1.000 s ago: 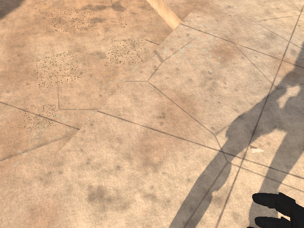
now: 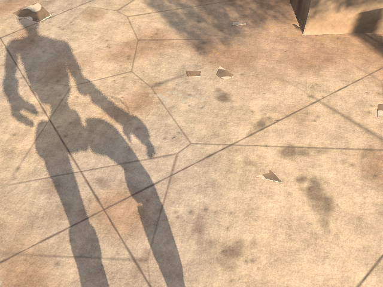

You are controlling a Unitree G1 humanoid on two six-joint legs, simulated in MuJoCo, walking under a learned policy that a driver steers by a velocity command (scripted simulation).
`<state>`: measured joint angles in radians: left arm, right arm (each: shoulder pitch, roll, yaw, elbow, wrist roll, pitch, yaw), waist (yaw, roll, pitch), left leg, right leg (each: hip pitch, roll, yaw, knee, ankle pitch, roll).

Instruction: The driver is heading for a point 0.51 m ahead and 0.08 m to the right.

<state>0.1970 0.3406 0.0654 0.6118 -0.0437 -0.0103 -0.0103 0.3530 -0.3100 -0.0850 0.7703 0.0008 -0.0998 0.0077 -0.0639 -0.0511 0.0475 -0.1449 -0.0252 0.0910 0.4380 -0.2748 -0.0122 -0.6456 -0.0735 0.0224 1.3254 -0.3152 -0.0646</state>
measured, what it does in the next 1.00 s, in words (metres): walks ahead: right foot, then left foot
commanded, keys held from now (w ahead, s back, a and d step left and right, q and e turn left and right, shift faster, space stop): w+shift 0.30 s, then shift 0.70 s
